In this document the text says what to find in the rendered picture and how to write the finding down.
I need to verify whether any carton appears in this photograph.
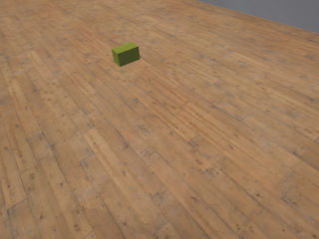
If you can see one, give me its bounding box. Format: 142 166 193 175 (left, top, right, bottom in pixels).
111 42 141 67

